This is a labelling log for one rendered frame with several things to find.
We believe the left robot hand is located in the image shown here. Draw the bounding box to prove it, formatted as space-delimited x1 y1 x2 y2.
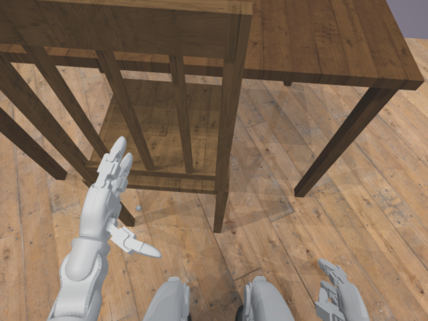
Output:
79 136 162 258

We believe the left robot forearm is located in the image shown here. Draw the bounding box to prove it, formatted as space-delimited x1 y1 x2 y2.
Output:
46 237 110 321

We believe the robot left thigh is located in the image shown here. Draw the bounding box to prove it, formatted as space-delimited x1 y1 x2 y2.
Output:
142 281 190 321

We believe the robot right thigh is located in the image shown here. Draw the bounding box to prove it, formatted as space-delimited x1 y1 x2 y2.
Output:
243 281 295 321

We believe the robot thigh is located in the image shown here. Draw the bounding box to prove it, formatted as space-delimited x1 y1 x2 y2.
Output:
142 281 190 321
243 281 295 321

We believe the chair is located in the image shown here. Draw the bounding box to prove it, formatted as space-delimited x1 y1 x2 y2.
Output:
0 0 252 233

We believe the table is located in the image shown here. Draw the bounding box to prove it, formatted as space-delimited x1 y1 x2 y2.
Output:
0 0 424 197

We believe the right robot hand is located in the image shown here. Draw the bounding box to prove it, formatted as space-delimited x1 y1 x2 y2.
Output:
315 258 370 321

